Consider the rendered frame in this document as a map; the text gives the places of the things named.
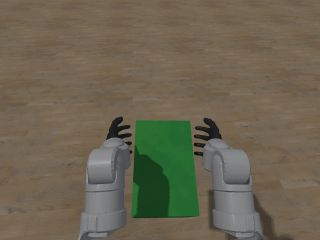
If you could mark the left robot forearm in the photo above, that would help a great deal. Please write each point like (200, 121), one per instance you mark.
(104, 198)

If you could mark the right robot forearm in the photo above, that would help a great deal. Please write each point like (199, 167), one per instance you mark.
(234, 211)

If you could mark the right robot hand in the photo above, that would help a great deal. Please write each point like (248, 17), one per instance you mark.
(213, 132)

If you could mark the left robot hand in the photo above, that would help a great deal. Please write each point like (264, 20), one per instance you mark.
(114, 129)

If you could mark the carton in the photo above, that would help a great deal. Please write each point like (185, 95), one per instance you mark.
(164, 179)

